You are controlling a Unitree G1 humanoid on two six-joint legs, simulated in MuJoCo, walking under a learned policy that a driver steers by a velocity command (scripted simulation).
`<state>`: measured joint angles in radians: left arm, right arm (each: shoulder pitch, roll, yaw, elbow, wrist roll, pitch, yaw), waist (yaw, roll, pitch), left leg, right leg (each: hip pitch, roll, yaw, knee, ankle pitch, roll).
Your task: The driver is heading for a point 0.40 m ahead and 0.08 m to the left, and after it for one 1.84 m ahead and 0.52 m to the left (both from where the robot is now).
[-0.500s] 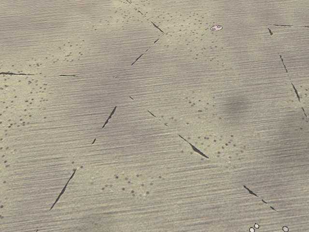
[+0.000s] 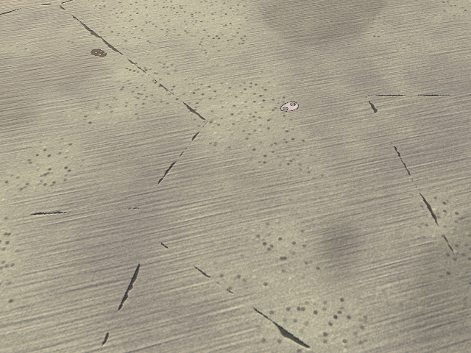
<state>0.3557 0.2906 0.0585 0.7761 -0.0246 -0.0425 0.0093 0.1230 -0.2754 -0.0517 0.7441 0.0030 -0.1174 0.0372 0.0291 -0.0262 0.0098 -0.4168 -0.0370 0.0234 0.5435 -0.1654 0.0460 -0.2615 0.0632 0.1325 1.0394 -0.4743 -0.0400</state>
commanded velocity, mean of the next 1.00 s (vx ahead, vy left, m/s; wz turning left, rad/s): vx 0.27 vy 0.00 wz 0.30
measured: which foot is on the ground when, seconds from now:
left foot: down 0.00-0.44, up 0.46-0.84, down 0.86-1.00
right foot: up 0.00-0.40, down 0.42-0.86, up 0.88-1.00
